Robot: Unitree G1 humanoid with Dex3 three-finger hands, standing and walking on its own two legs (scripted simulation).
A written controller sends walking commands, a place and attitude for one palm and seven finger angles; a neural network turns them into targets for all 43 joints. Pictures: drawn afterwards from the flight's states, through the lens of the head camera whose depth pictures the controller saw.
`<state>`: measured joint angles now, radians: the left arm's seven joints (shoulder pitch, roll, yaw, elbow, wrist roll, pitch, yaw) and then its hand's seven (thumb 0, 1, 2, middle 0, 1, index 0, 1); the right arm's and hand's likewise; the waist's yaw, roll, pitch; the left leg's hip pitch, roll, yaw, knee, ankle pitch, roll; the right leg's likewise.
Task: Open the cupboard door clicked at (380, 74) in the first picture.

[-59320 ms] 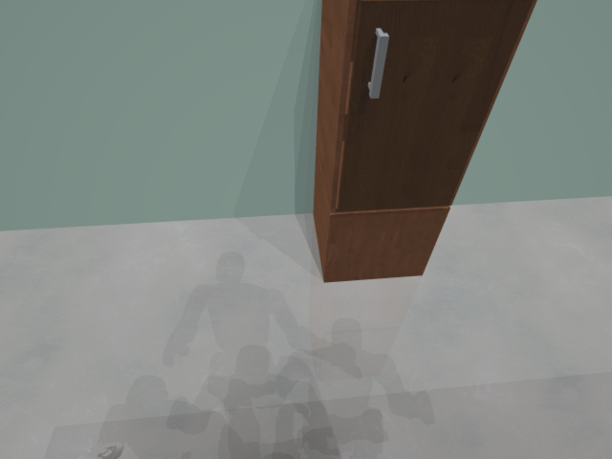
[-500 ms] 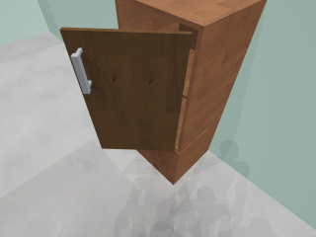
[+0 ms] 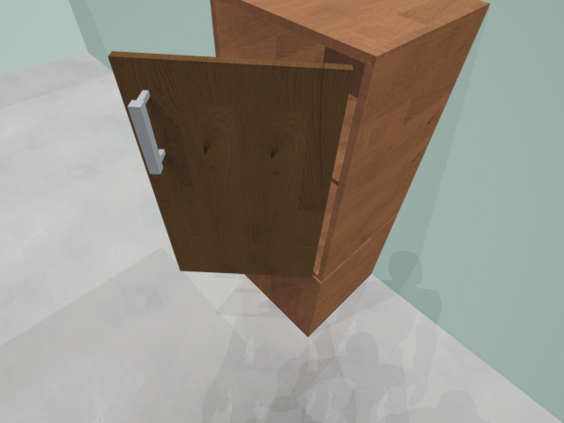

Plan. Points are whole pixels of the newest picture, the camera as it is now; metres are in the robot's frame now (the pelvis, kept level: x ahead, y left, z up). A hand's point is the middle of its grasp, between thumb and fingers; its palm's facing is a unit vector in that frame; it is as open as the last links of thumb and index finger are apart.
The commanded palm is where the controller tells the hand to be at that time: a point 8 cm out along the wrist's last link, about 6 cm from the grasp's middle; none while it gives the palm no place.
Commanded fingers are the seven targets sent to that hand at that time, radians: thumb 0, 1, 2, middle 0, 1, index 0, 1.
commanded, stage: look again from close up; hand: left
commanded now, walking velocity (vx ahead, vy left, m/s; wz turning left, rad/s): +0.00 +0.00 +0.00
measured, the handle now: (150, 133) +0.52 +0.27 +0.13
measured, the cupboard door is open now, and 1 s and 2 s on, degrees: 44 44 44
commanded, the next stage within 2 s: raise the hand with hooked fingers in 0.02 s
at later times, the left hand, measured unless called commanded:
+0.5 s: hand (168, 397) +0.16 +0.16 -0.02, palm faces -0.02 -1.00 +0.02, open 8.3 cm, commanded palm +0.12 +0.24 -0.02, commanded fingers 0.00 0.43 0.70 -0.23 -0.60 -0.23 -0.60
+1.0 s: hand (101, 342) +0.20 +0.24 +0.05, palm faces +0.15 -0.99 -0.05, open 11.4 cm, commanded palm +0.16 +0.28 +0.05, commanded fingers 0.00 -0.15 0.45 -0.28 -0.98 -0.28 -0.98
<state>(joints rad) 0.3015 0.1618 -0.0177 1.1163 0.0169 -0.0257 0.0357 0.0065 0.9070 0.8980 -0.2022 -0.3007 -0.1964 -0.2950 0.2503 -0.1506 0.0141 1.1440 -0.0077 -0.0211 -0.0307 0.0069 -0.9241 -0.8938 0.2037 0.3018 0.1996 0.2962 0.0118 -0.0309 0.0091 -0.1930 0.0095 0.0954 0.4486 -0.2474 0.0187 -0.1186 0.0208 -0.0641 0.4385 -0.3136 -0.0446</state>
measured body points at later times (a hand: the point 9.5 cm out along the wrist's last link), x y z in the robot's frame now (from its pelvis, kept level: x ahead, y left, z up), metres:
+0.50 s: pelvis -0.04 +0.00 -0.04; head -0.01 +0.00 +0.41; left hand +0.15 +0.22 -0.02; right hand +0.18 -0.25 -0.09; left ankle +0.00 +0.11 -0.74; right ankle -0.05 -0.08 -0.74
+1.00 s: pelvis -0.04 +0.00 -0.03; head -0.02 -0.01 +0.42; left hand +0.18 +0.29 +0.05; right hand +0.10 -0.24 -0.12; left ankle +0.00 +0.11 -0.74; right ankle -0.05 -0.08 -0.74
